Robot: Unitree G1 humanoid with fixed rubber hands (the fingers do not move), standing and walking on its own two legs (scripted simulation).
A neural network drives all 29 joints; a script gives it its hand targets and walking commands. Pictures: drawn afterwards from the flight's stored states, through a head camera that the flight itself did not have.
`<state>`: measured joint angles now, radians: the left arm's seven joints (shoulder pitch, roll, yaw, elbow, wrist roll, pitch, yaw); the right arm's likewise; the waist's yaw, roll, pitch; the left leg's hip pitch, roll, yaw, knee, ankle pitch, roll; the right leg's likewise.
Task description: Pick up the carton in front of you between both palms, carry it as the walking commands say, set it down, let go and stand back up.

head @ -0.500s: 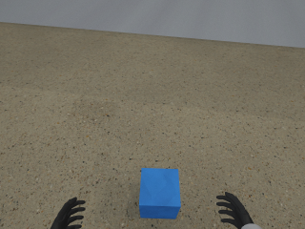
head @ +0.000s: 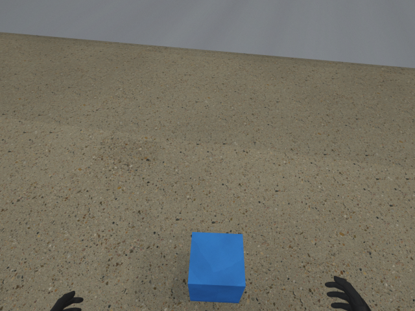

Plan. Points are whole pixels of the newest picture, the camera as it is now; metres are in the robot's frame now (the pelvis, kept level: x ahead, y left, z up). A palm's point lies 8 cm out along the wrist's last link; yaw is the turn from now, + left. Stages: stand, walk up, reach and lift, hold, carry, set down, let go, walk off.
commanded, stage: stand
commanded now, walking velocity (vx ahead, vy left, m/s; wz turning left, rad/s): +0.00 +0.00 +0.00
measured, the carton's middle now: (215, 268) +0.43 -0.05 -0.65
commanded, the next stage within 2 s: none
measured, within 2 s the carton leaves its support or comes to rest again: neither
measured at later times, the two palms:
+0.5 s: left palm out of the picture +0.12 +0.29 -0.09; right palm out of the picture +0.13 -0.30 -0.09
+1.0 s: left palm out of the picture +0.08 +0.30 -0.09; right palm out of the picture +0.08 -0.31 -0.09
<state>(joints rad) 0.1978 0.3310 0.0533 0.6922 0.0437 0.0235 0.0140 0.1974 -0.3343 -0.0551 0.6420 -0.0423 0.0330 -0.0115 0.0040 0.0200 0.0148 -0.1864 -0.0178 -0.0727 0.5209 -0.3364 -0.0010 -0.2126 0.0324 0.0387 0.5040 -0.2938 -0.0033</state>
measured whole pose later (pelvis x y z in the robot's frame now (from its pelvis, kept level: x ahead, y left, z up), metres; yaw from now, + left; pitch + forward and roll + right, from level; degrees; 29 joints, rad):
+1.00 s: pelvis -0.01 +0.00 +0.01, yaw +0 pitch -2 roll +0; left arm 0.12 0.37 0.01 1.01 0.03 -0.01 0.02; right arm 0.14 -0.38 -0.01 0.98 -0.02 0.00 -0.02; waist 0.00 0.01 0.02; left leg -0.09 -0.02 -0.07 0.37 -0.24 0.00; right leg -0.13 0.02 0.04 0.38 -0.21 0.00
